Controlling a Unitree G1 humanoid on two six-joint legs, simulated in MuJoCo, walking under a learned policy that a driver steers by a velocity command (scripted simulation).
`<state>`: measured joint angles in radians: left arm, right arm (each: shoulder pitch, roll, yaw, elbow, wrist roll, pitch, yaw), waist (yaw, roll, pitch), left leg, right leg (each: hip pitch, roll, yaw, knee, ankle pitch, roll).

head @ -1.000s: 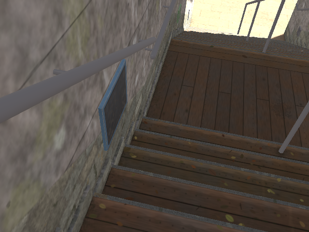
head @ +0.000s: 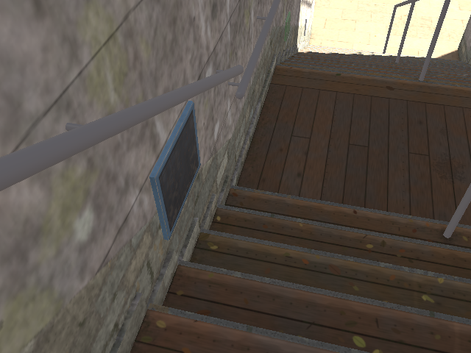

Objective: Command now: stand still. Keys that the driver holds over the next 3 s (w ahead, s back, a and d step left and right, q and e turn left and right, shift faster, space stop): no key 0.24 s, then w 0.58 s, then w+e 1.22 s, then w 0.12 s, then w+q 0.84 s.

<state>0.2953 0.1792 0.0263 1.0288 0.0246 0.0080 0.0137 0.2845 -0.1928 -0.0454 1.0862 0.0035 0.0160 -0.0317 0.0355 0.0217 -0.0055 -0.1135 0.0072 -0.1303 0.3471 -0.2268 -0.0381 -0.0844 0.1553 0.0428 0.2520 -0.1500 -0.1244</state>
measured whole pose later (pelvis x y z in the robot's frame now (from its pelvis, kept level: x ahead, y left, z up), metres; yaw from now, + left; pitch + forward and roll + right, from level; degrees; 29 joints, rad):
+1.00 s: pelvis +0.25 +0.05 -0.10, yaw +0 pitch +0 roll +2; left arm 0.06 0.20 0.00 0.89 0.06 -0.03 -0.03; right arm 0.51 -0.14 -0.01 1.15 -0.02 -0.10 -0.03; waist -0.08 -0.03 0.03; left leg -0.11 -0.07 0.09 1.01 -0.77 0.08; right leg -0.38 0.03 -0.05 0.48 0.38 -0.09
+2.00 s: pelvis +0.76 -0.03 -0.42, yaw -33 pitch -2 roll +2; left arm 0.00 0.23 0.04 0.85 0.03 0.00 -0.04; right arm 0.54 -0.19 -0.03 0.99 -0.01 -0.08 -0.03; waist -0.10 -0.05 0.06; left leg -0.09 0.05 0.26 1.02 -0.88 0.00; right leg -0.57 -0.03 -0.01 0.65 0.35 -0.09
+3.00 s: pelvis +1.24 -0.28 -0.66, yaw -16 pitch +0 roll +0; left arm 0.09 0.23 0.04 0.89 0.05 -0.01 0.00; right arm 0.53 -0.19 -0.04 0.95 -0.01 -0.05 -0.03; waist -0.06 -0.03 -0.03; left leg -0.22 -0.16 -0.13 0.72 -0.48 0.12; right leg -0.72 -0.07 0.08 0.94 0.15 0.01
